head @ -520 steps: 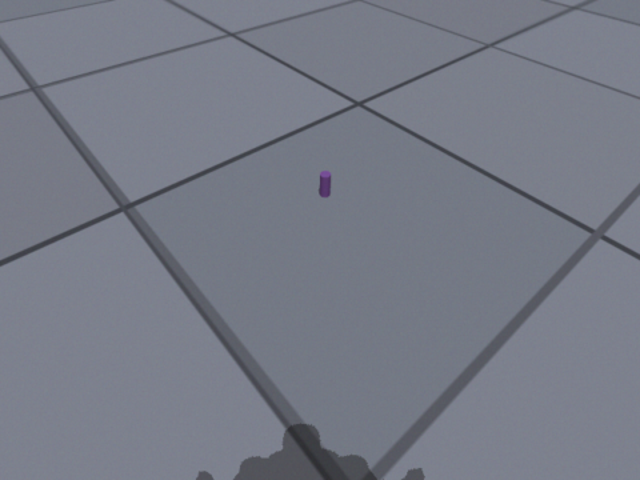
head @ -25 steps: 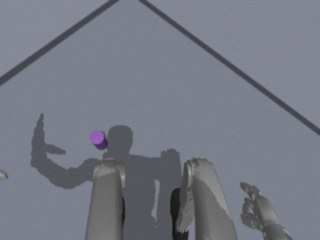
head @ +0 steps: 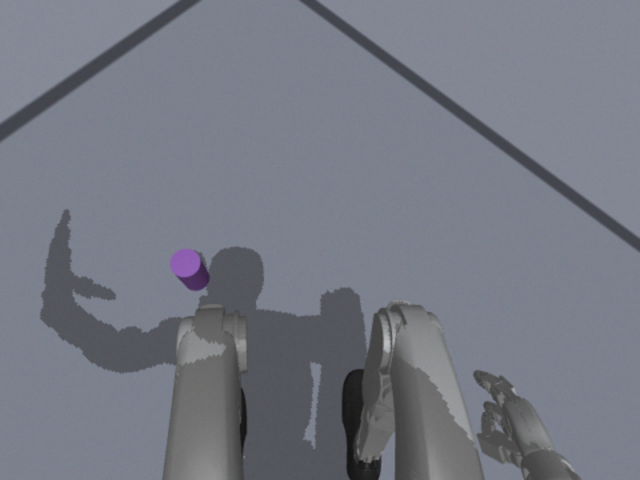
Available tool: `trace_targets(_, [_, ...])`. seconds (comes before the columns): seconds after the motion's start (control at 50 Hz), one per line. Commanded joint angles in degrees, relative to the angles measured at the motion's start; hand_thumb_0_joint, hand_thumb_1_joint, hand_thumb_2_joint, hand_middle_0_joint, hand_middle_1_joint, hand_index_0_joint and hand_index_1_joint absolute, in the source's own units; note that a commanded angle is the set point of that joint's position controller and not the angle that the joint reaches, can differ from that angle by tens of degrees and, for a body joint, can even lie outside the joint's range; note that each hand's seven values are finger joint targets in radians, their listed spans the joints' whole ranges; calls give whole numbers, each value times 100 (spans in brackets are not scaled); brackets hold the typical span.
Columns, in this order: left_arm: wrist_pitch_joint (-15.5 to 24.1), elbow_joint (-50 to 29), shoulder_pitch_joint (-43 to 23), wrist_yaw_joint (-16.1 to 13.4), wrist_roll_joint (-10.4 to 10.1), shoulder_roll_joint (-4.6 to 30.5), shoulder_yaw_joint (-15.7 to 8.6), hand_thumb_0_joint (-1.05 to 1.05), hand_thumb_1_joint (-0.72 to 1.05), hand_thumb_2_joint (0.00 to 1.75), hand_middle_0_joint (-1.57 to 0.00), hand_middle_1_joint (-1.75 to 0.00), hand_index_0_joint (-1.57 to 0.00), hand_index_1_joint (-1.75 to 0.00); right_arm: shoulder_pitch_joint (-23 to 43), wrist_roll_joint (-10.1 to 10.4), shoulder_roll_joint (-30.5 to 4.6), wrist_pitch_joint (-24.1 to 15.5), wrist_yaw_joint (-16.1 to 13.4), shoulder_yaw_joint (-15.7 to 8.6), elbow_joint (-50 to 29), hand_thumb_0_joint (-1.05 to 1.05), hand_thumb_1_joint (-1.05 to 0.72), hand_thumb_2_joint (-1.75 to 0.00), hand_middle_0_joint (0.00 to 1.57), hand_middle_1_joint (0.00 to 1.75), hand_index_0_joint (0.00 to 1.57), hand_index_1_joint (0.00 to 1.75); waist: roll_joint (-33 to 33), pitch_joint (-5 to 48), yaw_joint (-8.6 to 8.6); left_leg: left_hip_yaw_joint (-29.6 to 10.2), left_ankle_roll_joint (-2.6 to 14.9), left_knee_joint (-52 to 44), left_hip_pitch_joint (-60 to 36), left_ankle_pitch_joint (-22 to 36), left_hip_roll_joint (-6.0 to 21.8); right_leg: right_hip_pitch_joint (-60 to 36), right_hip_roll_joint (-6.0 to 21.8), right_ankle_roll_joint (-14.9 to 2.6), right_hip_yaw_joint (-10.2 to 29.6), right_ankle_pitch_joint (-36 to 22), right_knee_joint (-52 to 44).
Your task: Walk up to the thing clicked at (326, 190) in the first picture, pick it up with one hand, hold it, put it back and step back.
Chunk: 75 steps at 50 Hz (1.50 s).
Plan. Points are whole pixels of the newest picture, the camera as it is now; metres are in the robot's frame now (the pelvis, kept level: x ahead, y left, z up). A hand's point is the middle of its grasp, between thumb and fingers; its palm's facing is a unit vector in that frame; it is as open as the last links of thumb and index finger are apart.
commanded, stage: go down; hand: left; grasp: from the side
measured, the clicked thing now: (191, 271) +0.43 +0.22 -0.34
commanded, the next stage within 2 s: approach in 0.46 s
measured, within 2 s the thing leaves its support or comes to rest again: neither
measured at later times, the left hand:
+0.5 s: hand out of the picture +0.35 +0.40 -0.03, palm faces +0.12 -0.98 -0.16, open 17.3 cm
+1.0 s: hand (70, 270) +0.38 +0.35 -0.16, palm faces +0.05 -1.00 +0.01, open 17.3 cm
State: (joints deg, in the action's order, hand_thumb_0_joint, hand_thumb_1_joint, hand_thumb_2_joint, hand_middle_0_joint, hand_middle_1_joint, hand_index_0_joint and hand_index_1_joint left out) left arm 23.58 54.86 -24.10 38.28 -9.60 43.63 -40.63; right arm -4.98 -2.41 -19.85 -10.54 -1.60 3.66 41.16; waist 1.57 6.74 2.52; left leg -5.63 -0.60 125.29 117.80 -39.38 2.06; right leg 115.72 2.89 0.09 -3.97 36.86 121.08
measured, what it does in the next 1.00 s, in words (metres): lowers itself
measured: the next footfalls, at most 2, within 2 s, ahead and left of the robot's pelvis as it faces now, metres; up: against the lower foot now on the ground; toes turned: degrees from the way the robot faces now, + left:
none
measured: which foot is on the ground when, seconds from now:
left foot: down 0.00-1.00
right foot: down 0.00-1.00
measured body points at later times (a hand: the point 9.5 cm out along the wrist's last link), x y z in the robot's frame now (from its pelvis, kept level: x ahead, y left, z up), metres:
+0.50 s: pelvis +0.00 +0.00 -0.02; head +0.20 +0.07 +0.38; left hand +0.34 +0.45 -0.02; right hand +0.17 -0.27 -0.12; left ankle +0.09 +0.13 -0.37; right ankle +0.11 -0.13 -0.37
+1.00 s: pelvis +0.00 +0.01 -0.08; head +0.22 +0.11 +0.30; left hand +0.37 +0.40 -0.16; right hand +0.18 -0.27 -0.15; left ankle +0.09 +0.13 -0.37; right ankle +0.11 -0.13 -0.37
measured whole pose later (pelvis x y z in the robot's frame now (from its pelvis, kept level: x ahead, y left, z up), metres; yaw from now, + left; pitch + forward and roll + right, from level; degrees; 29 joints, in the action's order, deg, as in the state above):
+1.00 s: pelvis +0.00 +0.01 -0.08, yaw -4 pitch +25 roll -9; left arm 43.5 71.2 -31.0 44.7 -16.9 45.7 -42.0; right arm 2.5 -7.4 -21.7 -12.1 1.6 12.5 39.2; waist 7.7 -2.9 8.0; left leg -10.4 -0.4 142.2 126.9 -41.1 2.1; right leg 123.1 1.5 1.1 -6.7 36.3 134.3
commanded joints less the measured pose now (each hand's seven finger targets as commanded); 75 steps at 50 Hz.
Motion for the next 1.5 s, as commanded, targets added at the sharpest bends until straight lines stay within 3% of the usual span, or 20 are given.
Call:
trace_targets(0.0, [331,-1034,-924,-13,-206,2351,-547,0,-52,15,-3,-12,-3,-13,-605,55,-1312,-198,-76,-467,-317,0,-91,-91,20,30,20,30,-1204,3224,-266,246,214,-1760,-2308,326,-106,-1563,-230,-233,-53,-179,-1198])
trace_targets(0.22, [347,-951,-867,109,-291,2393,-604,0,-54,14,-3,-12,-3,-12,-643,47,-1344,-179,-65,-432,-267,0,-92,-91,20,30,20,30,-1254,3332,-265,294,195,-1505,-2290,768,-124,-1544,-222,-249,-54,-486,-996])
trace_targets(0.46, [401,-967,-1117,173,-303,2458,-620,0,-53,13,-3,-11,-2,-11,-617,54,-1420,-148,-32,-454,-295,0,-91,-91,20,30,20,30,-1346,3178,-183,115,170,-1511,-2302,515,-95,-1105,-214,-254,-134,-334,-799])
trace_targets(0.48, [396,-792,-969,188,-333,2309,-615,0,-53,14,-3,-11,-2,-11,-636,50,-1394,-150,-24,-429,-292,0,-91,-91,20,30,20,30,-1248,3176,-162,143,175,-1469,-2262,605,-108,-1187,-213,-245,-135,-390,-813])
trace_targets(0.54, [441,-933,-1129,209,-332,2502,-693,0,-59,16,-6,-13,-3,-17,-637,33,-1420,-144,-17,-431,-294,0,-93,-91,20,30,20,30,-1297,3307,-208,171,175,-1408,-2305,646,-110,-1156,-217,-253,-123,-408,-766])
trace_targets(0.6, [497,-532,-1178,268,-397,2227,-615,0,-59,7,-6,-10,-4,-12,-591,13,-1412,-147,-10,-381,-254,0,-91,-90,20,30,20,30,-1138,3029,-49,166,193,-1244,-2055,678,-125,-1090,-211,-238,-137,-456,-705])
trace_targets(0.64, [632,-135,-1163,318,-488,1908,-487,0,-59,8,-6,-11,-4,-12,-532,-9,-1361,-186,20,-323,-286,0,-91,-90,20,30,20,30,-760,2760,99,218,248,-1024,-1623,493,-140,-1102,-248,-204,-160,-301,-741])
trace_targets(0.7, [985,83,-1292,397,-607,1990,-520,0,-56,8,-6,-10,-4,-12,-383,-73,-1395,-242,59,-218,-328,0,-90,-90,20,30,20,30,-701,2599,139,226,246,-819,-1372,382,-124,-1078,-283,-197,-210,-192,-585])
trace_targets(0.74, [1241,437,-1351,510,-756,1639,-324,0,-54,9,-5,-11,-3,-12,-275,-107,-1434,-303,97,-149,-418,0,-90,-90,20,30,20,30,-486,2482,319,218,254,-618,-1173,327,-116,-1081,-320,-172,-270,-179,-505])
trace_targets(0.9, [2284,762,-1445,644,-905,2166,-457,0,-49,9,-5,-10,-3,-12,219,-410,-1726,-342,202,264,-503,0,-90,-90,20,30,20,30,-1168,2571,318,59,109,-181,-1464,488,-21,-950,-408,-207,-503,-368,81])
trace_targets(0.92, [2393,745,-1523,641,-917,2113,-381,0,-49,10,-5,-10,-2,-12,275,-446,-1772,-316,220,352,-507,0,-90,-90,20,30,20,30,-1348,2531,376,4,69,-158,-1565,601,-11,-928,-401,-223,-548,-476,203])
trace_targets(0.96, [2549,883,-1462,577,-878,2336,-530,0,-49,10,-5,-10,-3,-12,398,-559,-1851,-247,240,472,-504,0,-91,-91,20,30,20,30,-1535,2602,362,-69,24,-33,-1753,827,22,-964,-415,-220,-624,-648,348])
trace_targets(1.06, [2832,1041,-1280,347,-718,1882,-223,0,-52,10,-5,-10,-3,-12,713,-813,-1964,-45,303,675,-558,0,-91,-91,20,30,20,30,-2097,2375,534,-289,-101,41,-2103,1009,93,-704,-441,-231,-863,-792,675])
trace_targets(1.14, [3145,1068,-1329,93,-697,1358,207,0,-58,9,-5,-11,-4,-12,963,-947,-2012,54,360,836,-556,0,-92,-91,20,30,20,30,-2119,2055,793,-445,-141,181,-2070,924,132,-593,-459,-210,-1019,-794,813])
trace_targets(1.18, [3347,1260,-1519,-82,-676,1198,419,0,-58,9,-5,-11,-4,-12,1075,-1025,-2009,84,382,959,-566,0,-92,-91,20,30,20,30,-1773,1842,1043,-472,-84,421,-1769,809,126,-725,-487,-162,-1061,-804,753])
trace_targets(1.24, [3674,1384,-1547,-434,-611,1442,378,0,-61,2,-7,-10,-6,-9,1221,-1158,-2051,148,435,1165,-582,0,-93,-91,20,30,20,30,-1729,1726,1013,-523,-90,583,-1653,831,135,-916,-531,-142,-1114,-875,803])
trace_targets(1.3, [3950,1519,-1660,-798,-573,1310,464,0,-61,2,-7,-9,-7,-9,1287,-1279,-2088,213,507,1335,-614,0,-93,-90,20,30,20,30,-1666,1625,1105,-572,-100,677,-1574,840,136,-1111,-563,-110,-1203,-985,810])
trace_targets(1.36, [4172,1516,-1630,-1189,-413,1494,376,0,-61,1,-7,-9,-7,-9,1275,-1411,-2136,302,563,1464,-641,0,-93,-90,20,30,20,30,-1891,1638,1073,-632,-158,671,-1727,994,139,-1268,-593,-104,-1316,-1132,864])
trace_targets(1.4, [4256,1614,-1511,-1401,-318,1284,444,0,-61,1,-7,-9,-7,-8,1326,-1467,-2202,363,604,1456,-698,0,-93,-90,20,30,20,30,-2015,1448,1144,-701,-203,580,-1807,968,140,-1155,-589,-107,-1419,-1128,906])
trace_targets(1.48, [4288,1838,-1298,-1741,-182,923,860,0,-61,1,-7,-8,-7,-7,1434,-1570,-2219,446,686,1497,-836,0,-92,-90,20,30,20,30,-1776,1026,1241,-715,-158,661,-1380,692,127,-1153,-618,-93,-1469,-1061,817])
